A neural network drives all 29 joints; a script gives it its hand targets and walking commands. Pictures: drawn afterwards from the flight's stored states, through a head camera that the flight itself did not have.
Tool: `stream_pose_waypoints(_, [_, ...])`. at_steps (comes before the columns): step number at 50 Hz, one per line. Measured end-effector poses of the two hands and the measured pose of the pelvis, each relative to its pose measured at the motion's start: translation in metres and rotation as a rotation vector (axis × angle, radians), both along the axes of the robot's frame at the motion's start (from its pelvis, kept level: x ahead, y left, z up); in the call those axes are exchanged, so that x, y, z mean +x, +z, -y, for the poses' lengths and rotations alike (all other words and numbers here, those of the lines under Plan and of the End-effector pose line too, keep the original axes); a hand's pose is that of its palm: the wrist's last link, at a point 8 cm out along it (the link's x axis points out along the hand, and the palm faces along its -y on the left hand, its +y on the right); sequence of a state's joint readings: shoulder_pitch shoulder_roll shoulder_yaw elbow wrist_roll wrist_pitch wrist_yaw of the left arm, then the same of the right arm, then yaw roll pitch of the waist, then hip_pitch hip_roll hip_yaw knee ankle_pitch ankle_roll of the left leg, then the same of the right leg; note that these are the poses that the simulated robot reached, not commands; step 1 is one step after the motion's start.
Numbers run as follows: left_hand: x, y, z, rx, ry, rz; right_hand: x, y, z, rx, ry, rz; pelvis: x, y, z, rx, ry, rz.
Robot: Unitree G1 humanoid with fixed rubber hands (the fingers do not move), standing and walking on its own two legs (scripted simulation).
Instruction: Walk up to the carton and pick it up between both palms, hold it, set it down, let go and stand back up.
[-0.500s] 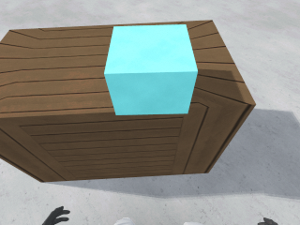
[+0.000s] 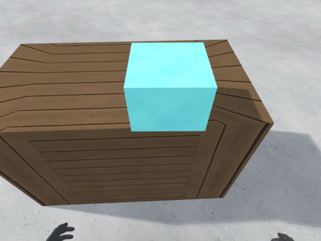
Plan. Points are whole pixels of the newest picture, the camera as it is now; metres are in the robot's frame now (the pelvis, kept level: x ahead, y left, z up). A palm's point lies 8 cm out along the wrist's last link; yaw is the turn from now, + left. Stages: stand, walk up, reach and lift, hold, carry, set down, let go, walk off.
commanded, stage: walk up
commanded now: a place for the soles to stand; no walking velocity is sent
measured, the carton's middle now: (167, 86) +0.59 -0.01 +0.05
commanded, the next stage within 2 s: reach and lift in 1.88 s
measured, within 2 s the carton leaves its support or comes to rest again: neither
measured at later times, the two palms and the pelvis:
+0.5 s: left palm out of the picture +0.15 +0.27 -0.07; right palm (305, 223) +0.18 -0.34 -0.07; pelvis +0.11 -0.03 +0.01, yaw +1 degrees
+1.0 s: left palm (71, 205) +0.25 +0.26 -0.08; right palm (282, 194) +0.26 -0.33 -0.09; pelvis +0.16 -0.04 +0.00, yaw +2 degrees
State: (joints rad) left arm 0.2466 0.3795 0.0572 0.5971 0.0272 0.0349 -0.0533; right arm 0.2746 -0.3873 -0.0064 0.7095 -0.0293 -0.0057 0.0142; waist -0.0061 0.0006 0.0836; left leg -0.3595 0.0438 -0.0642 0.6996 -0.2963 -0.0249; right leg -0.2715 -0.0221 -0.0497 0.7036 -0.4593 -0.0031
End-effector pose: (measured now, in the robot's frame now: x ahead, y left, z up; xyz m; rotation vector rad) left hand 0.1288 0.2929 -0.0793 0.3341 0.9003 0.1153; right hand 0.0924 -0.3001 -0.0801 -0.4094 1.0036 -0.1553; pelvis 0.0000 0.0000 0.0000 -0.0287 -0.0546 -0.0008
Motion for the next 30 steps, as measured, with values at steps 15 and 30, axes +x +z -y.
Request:
stream_pose_waypoints(15, [-0.014, 0.014, 0.036, 0.044, 0.034, -0.065, 0.026, 0.001, 0.052, 0.022, -0.062, 0.015, 0.044, 0.009, 0.043, 0.055, 0.005, 0.048])
stream_pose_waypoints(30, [0.051, -0.017, 0.01, 0.009, 0.058, -0.171, 0.121, 0.001, 0.024, -0.023, -0.039, -0.006, 0.135, -0.002, 0.015, 0.023, 0.01, 0.022])
